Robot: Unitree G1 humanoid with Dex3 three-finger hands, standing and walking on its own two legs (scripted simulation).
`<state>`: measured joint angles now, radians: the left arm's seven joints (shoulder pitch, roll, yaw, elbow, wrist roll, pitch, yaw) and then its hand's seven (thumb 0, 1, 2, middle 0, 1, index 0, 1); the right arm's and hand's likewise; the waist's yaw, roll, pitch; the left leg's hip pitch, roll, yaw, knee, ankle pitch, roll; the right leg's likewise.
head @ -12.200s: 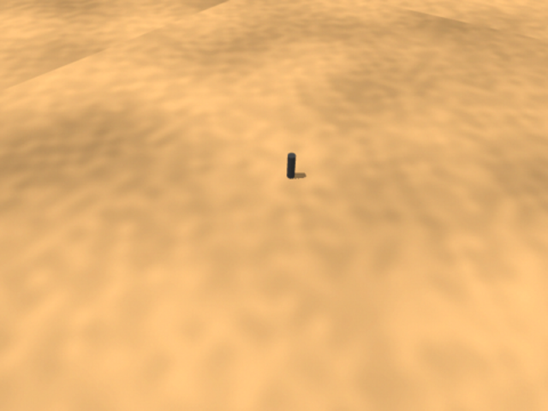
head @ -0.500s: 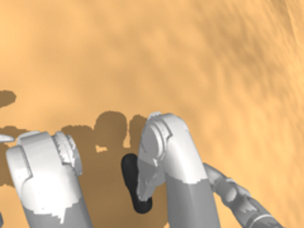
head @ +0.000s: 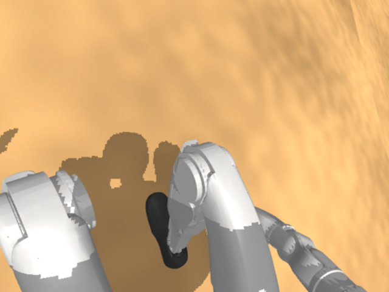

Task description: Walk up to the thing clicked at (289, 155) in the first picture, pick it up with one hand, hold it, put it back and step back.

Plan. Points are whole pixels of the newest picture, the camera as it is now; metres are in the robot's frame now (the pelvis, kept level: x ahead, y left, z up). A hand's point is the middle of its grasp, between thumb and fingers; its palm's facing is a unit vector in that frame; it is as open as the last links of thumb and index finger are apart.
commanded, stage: close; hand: left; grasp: from the side
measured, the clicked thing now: out of the picture +0.42 +0.31 -0.20
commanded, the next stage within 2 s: settle in 0.32 s
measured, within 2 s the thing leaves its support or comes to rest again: leaves its support in 0.66 s
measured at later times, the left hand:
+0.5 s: hand out of the picture +0.43 +0.29 -0.18, palm faces +0.40 -0.92 -0.01, open 5.3 cm
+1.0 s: hand out of the picture +0.42 +0.31 -0.11, palm faces +0.38 -0.93 -0.01, open 5.3 cm
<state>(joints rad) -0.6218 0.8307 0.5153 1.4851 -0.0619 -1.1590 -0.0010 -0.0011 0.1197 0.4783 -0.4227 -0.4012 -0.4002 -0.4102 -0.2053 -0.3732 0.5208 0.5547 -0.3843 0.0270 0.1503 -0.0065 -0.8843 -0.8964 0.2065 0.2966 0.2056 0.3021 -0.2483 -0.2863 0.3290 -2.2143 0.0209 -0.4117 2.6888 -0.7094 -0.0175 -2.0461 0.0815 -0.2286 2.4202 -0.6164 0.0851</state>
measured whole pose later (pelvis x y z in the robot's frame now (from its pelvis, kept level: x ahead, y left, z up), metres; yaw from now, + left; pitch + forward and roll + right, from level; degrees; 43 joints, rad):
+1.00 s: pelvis +0.00 +0.00 +0.01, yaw +1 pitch +16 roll -17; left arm -0.61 0.74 0.47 1.17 -0.08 -0.96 -0.05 0.04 0.17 1.12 -0.99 -1.12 -1.02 -1.13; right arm -0.12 -0.36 0.40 0.57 -0.30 0.06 0.15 -0.01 -0.89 -0.90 0.21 0.30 0.21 0.30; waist -0.21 -0.21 0.22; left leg -2.24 0.03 -0.35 2.62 -0.70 -0.01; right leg -2.08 0.06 -0.20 2.39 -0.63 0.07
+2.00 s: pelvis +0.02 -0.02 +0.08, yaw +10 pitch +32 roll -7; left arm -0.61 0.46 0.45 0.88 -0.13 -0.59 -0.20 0.03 0.15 1.14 -1.01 -1.11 -1.03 -1.14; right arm 0.06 -0.30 0.07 0.63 -0.08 0.07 0.06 0.00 -0.89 -0.89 0.20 0.30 0.20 0.30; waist -0.11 -0.02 -0.08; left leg -2.21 0.04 -0.15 2.34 -0.69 -0.03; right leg -2.13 -0.02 -0.06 2.27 -0.69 0.03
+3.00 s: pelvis +0.02 -0.02 +0.13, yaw +13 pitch +33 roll -4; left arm -0.59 0.39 0.42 0.81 -0.14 -0.52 -0.20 0.03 0.15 1.15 -1.00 -1.11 -1.03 -1.14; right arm 0.12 -0.27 0.01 0.64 -0.03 0.05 0.03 0.00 -0.91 -0.90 0.20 0.30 0.20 0.30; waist -0.09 0.01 -0.15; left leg -2.06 0.04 -0.10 2.15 -0.67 -0.02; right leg -2.00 -0.03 -0.03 2.11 -0.68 0.02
